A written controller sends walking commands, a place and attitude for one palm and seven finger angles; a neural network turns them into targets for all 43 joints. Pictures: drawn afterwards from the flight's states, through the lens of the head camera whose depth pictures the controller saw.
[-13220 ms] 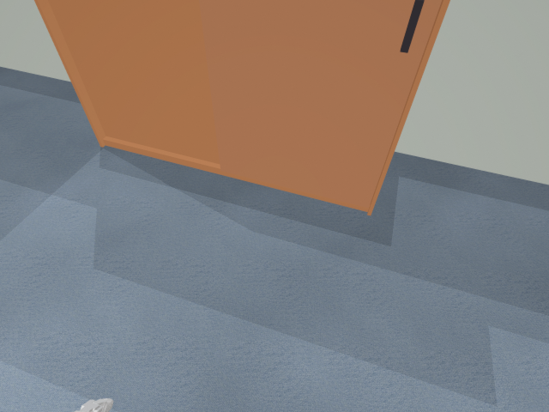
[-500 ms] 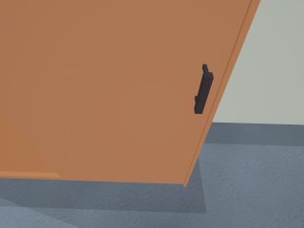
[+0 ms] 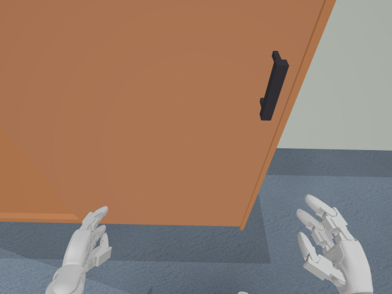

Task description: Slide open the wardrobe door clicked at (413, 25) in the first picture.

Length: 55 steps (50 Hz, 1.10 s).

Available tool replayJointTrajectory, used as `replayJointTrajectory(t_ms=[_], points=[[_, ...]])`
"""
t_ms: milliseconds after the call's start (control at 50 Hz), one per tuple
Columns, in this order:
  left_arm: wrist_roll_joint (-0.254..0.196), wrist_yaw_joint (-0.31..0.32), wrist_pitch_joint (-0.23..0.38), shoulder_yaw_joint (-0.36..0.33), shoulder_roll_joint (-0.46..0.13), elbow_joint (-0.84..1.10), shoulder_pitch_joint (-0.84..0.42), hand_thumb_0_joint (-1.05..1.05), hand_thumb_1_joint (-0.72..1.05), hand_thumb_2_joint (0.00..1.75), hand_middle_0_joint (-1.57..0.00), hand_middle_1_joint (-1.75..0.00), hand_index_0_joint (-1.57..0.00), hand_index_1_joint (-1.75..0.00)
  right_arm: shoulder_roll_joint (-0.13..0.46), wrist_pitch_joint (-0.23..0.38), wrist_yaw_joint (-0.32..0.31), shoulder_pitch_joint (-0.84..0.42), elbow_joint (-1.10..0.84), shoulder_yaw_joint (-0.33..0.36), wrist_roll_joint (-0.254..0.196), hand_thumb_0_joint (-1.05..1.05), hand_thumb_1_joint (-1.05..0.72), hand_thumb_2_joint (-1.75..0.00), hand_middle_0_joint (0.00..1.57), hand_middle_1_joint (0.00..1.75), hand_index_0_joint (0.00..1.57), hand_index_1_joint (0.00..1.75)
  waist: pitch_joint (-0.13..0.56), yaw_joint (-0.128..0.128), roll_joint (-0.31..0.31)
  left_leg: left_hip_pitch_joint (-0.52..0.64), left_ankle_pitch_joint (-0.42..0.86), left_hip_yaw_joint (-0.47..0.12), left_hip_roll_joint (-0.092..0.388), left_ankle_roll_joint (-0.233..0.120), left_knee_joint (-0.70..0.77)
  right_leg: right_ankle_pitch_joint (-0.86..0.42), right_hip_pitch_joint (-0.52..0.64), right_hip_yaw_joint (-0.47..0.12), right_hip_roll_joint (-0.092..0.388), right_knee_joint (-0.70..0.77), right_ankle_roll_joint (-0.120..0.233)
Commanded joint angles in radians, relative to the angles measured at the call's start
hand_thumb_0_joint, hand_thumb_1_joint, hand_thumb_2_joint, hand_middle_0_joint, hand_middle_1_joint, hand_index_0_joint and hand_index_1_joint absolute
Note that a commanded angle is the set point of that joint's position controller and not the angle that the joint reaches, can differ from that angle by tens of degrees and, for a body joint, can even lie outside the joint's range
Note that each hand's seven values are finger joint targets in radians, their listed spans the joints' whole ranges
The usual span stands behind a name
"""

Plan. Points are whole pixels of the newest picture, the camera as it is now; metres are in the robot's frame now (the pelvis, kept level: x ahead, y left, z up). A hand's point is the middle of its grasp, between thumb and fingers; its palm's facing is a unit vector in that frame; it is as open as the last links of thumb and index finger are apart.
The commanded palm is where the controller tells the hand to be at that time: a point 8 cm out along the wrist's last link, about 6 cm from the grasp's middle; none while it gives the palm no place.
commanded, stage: raise the hand with hooked fingers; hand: right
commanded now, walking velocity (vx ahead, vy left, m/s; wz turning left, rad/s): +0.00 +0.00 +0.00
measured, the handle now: (270, 86) +0.52 -0.12 +0.17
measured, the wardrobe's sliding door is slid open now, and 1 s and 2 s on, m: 0.00 0.00 0.00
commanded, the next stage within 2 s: move the hooked fingers beside the handle in 1.74 s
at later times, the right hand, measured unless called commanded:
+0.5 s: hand (354, 229) +0.24 -0.24 +0.09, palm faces -0.01 +1.00 -0.05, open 11.2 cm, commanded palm +0.21 -0.29 +0.10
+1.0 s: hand out of the picture +0.26 -0.30 +0.16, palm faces +0.02 +1.00 -0.07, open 13.7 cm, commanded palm +0.23 -0.35 +0.17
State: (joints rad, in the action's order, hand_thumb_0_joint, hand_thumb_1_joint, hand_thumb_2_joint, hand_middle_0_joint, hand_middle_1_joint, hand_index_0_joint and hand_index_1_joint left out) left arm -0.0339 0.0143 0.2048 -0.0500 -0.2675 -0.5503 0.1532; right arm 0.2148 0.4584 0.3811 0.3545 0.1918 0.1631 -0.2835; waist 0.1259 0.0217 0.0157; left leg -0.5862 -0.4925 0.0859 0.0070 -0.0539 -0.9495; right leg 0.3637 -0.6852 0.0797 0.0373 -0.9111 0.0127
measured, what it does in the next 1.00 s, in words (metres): stands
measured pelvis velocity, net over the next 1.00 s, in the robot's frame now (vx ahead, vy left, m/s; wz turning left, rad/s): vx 0.01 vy -0.04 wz -0.03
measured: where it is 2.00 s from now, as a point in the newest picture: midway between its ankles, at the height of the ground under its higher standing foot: outside the picture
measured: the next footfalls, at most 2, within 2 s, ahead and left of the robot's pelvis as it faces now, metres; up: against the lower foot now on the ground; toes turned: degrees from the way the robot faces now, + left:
none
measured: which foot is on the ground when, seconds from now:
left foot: down 0.00-1.00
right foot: down 0.00-1.00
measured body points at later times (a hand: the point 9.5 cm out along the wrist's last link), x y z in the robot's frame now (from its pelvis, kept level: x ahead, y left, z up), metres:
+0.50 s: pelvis +0.01 -0.01 +0.02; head +0.04 -0.01 +0.47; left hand +0.15 +0.23 -0.07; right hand +0.23 -0.29 +0.10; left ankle -0.01 +0.08 -0.69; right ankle +0.05 -0.12 -0.69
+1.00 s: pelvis +0.01 -0.04 +0.04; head +0.01 -0.04 +0.49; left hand +0.21 +0.17 -0.01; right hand +0.25 -0.36 +0.17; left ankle -0.01 +0.08 -0.69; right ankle +0.05 -0.12 -0.69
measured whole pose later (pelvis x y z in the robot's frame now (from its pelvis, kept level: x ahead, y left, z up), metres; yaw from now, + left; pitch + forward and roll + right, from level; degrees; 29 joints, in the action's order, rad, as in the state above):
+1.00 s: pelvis +0.01 -0.04 +0.04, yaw -2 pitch +1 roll +2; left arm -0.06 0.09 0.26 0.08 -0.24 -0.58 0.21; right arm 0.41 0.06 0.44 0.07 0.10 0.37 -0.35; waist 0.03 -0.04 -0.03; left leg -0.24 -0.34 0.11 0.01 0.00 -0.57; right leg 0.26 -0.39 0.06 0.00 -0.64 0.06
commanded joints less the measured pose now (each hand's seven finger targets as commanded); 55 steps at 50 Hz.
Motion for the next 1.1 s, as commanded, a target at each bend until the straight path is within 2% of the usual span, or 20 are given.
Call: replayJointTrajectory(t_ms=[0,40,60,120,160,220,260,300,340,380,420,480,560,620,680,820,920,960,1060,1080], points=[[-0.005,0.034,0.037,-0.025,-0.101,0.195,-0.017,0.00,0.90,0.90,-0.20,-0.30,-0.20,-0.30,0.182,0.059,-0.041,-0.071,-0.371,0.143,-0.064,0.00,-0.46,-0.71,0.23,0.58,0.23,0.58,0.084,-0.025,-0.047,-0.046,0.023,-0.166,0.017,0.053,0.245,-0.037,0.094,-0.058,-0.033,0.038,0.015],[0.006,0.050,0.052,-0.014,-0.090,0.170,0.018,0.00,0.90,0.90,-0.20,-0.30,-0.20,-0.30,0.194,0.120,-0.077,-0.170,-0.499,0.115,-0.037,0.00,-0.41,-0.69,0.24,0.62,0.24,0.62,0.123,0.010,-0.098,-0.053,0.089,-0.162,0.010,0.050,0.230,-0.078,0.139,-0.076,-0.019,0.021,0.025],[0.010,0.055,0.059,-0.006,-0.098,0.153,0.036,0.00,0.90,0.90,-0.20,-0.30,-0.20,-0.30,0.195,0.139,-0.077,-0.232,-0.519,0.085,-0.031,0.00,-0.39,-0.68,0.24,0.63,0.24,0.63,0.107,0.038,-0.069,-0.065,0.092,-0.169,0.006,0.054,0.227,-0.073,0.121,-0.088,-0.014,0.004,0.028],[-0.003,0.070,0.084,0.008,-0.112,0.105,0.038,0.00,0.90,0.90,-0.20,-0.30,-0.20,-0.30,0.195,0.131,-0.025,-0.218,-0.399,0.051,-0.030,0.00,-0.32,-0.65,0.24,0.68,0.24,0.68,0.038,0.058,-0.090,-0.092,0.057,-0.173,0.004,0.054,0.256,-0.042,0.102,-0.102,-0.009,0.004,0.029],[-0.013,0.079,0.091,0.014,-0.124,0.092,0.039,0.00,0.90,0.90,-0.20,-0.30,-0.20,-0.30,0.225,0.070,0.025,-0.218,-0.323,0.073,-0.047,0.00,-0.27,-0.63,0.25,0.70,0.25,0.70,0.037,0.048,-0.088,-0.051,0.058,-0.198,0.011,0.065,0.289,-0.047,0.100,-0.106,-0.011,0.015,0.031],[-0.020,0.086,0.091,0.016,-0.124,0.099,0.023,0.00,0.90,0.90,-0.20,-0.30,-0.20,-0.30,0.289,-0.049,0.062,-0.173,-0.256,0.159,-0.065,0.00,-0.20,-0.60,0.25,0.75,0.25,0.75,0.101,0.001,-0.062,0.057,0.109,-0.211,0.034,0.082,0.324,-0.087,0.122,-0.104,-0.014,0.058,0.030],[-0.018,0.083,0.093,0.020,-0.117,0.103,0.012,0.00,0.90,0.90,-0.20,-0.30,-0.20,-0.30,0.303,-0.109,0.063,-0.129,-0.220,0.224,-0.094,0.00,-0.15,-0.58,0.25,0.78,0.25,0.78,0.123,-0.035,-0.041,0.122,0.220,-0.188,0.034,0.086,0.315,-0.146,0.148,-0.114,-0.015,0.088,0.026],[-0.015,0.078,0.096,0.021,-0.107,0.107,0.009,0.00,0.90,0.90,-0.20,-0.30,-0.20,-0.30,0.298,-0.125,0.051,-0.106,-0.249,0.258,-0.114,0.00,-0.11,-0.56,0.26,0.81,0.26,0.81,0.152,-0.048,-0.007,0.168,0.324,-0.166,0.037,0.096,0.311,-0.189,0.167,-0.112,-0.016,0.117,0.022],[-0.015,0.073,0.101,0.019,-0.106,0.105,0.013,0.00,0.90,0.90,-0.20,-0.30,-0.20,-0.30,0.277,-0.124,0.040,-0.102,-0.244,0.258,-0.122,0.00,-0.06,-0.54,0.26,0.84,0.26,0.84,0.124,-0.046,0.029,0.160,0.361,-0.143,0.028,0.101,0.313,-0.200,0.180,-0.111,-0.016,0.142,0.021],[-0.014,0.067,0.109,0.019,-0.111,0.107,0.022,0.00,0.90,0.90,-0.20,-0.30,-0.20,-0.30,0.274,-0.112,0.040,-0.117,-0.262,0.251,-0.121,0.00,-0.01,-0.52,0.26,0.87,0.26,0.87,0.118,-0.047,0.022,0.165,0.413,-0.137,0.024,0.102,0.309,-0.226,0.206,-0.108,-0.018,0.156,0.022],[-0.017,0.063,0.120,0.017,-0.116,0.106,0.032,0.00,0.90,0.90,-0.20,-0.30,-0.20,-0.30,0.254,-0.106,0.041,-0.119,-0.277,0.218,-0.109,0.00,0.03,-0.50,0.27,0.90,0.27,0.90,0.117,-0.041,-0.037,0.134,0.368,-0.093,0.002,0.080,0.306,-0.228,0.256,-0.098,-0.019,0.182,0.025],[-0.019,0.065,0.131,0.011,-0.129,0.105,0.048,0.00,0.90,0.90,-0.20,-0.30,-0.20,-0.30,0.285,-0.117,0.041,-0.153,-0.293,0.229,-0.103,0.00,0.10,-0.47,0.27,0.94,0.27,0.94,0.124,-0.034,-0.001,0.130,0.347,-0.072,-0.010,0.070,0.318,-0.232,0.297,-0.099,-0.016,0.206,0.030],[-0.018,0.069,0.142,0.015,-0.133,0.101,0.052,0.00,0.90,0.90,-0.20,-0.30,-0.20,-0.30,0.326,-0.134,0.030,-0.189,-0.358,0.257,-0.097,0.00,0.20,-0.43,0.28,1.00,0.28,1.00,0.142,-0.046,-0.097,0.149,0.368,-0.034,-0.022,0.047,0.314,-0.278,0.379,-0.105,-0.012,0.242,0.027],[-0.022,0.072,0.140,0.022,-0.132,0.102,0.046,0.00,0.90,0.90,-0.20,-0.30,-0.20,-0.30,0.319,-0.156,0.017,-0.221,-0.371,0.252,-0.098,0.00,0.27,-0.40,0.28,1.05,0.28,1.05,0.115,-0.038,-0.096,0.141,0.336,-0.012,-0.027,0.043,0.329,-0.260,0.406,-0.119,-0.007,0.278,0.021],[-0.025,0.077,0.130,0.030,-0.136,0.101,0.038,0.00,0.90,0.90,-0.20,-0.30,-0.20,-0.30,0.334,-0.196,0.019,-0.285,-0.351,0.251,-0.090,0.00,0.34,-0.37,0.29,1.10,0.29,1.10,0.064,-0.036,-0.123,0.143,0.296,-0.007,-0.031,0.037,0.356,-0.221,0.422,-0.130,-0.003,0.314,0.017],[-0.030,0.088,0.119,0.048,-0.131,0.111,0.015,0.00,0.90,0.90,-0.20,-0.30,-0.20,-0.30,0.376,-0.290,0.044,-0.403,-0.335,0.271,-0.087,0.00,0.50,-0.30,0.30,1.20,0.30,1.20,0.068,-0.040,-0.138,0.187,0.290,0.000,-0.034,0.031,0.408,-0.213,0.506,-0.159,0.005,0.380,0.009],[-0.032,0.093,0.108,0.063,-0.129,0.113,0.001,0.00,0.90,0.90,-0.20,-0.30,-0.20,-0.30,0.411,-0.343,0.063,-0.489,-0.295,0.296,-0.087,0.00,0.50,-0.30,0.30,1.20,0.30,1.20,0.048,-0.043,-0.108,0.208,0.281,0.002,-0.037,0.031,0.447,-0.187,0.534,-0.173,0.006,0.423,0.007],[-0.031,0.094,0.103,0.070,-0.130,0.109,-0.002,0.00,0.90,0.90,-0.20,-0.30,-0.20,-0.30,0.439,-0.363,0.072,-0.505,-0.263,0.317,-0.087,0.00,0.50,-0.30,0.30,1.20,0.30,1.20,0.037,-0.053,-0.124,0.229,0.285,-0.004,-0.037,0.026,0.468,-0.183,0.534,-0.164,0.000,0.431,0.008],[-0.037,0.099,0.096,0.079,-0.125,0.107,-0.016,0.00,0.90,0.90,-0.20,-0.30,-0.20,-0.30,0.481,-0.387,0.094,-0.605,-0.237,0.331,-0.084,0.00,0.50,-0.30,0.30,1.20,0.30,1.20,0.037,-0.048,-0.105,0.251,0.263,-0.009,-0.034,0.026,0.502,-0.145,0.556,-0.168,-0.004,0.458,0.013],[-0.038,0.100,0.097,0.080,-0.126,0.108,-0.021,0.00,0.90,0.90,-0.20,-0.30,-0.20,-0.30,0.489,-0.385,0.098,-0.634,-0.251,0.334,-0.084,0.00,0.50,-0.30,0.30,1.20,0.30,1.20,0.050,-0.046,-0.132,0.253,0.259,-0.010,-0.034,0.026,0.504,-0.142,0.569,-0.169,-0.007,0.464,0.013]])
